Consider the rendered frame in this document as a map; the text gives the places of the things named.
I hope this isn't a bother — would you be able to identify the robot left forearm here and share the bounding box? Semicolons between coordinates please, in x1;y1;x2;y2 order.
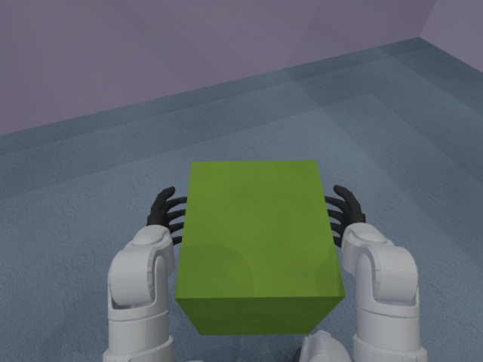
103;225;176;362

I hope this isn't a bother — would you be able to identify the robot right forearm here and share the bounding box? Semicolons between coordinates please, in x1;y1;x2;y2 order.
341;222;428;362

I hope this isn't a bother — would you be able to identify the right robot thigh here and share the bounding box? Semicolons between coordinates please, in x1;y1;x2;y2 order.
299;333;352;362

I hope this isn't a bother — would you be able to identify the carton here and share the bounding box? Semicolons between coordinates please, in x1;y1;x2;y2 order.
174;160;346;336

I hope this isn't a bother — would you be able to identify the right robot hand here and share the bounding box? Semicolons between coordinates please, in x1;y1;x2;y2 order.
325;185;366;248

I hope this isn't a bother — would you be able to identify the left robot hand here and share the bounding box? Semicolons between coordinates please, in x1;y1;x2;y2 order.
146;186;187;245

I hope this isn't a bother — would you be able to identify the robot right shin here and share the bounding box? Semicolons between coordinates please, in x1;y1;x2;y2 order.
316;330;331;336

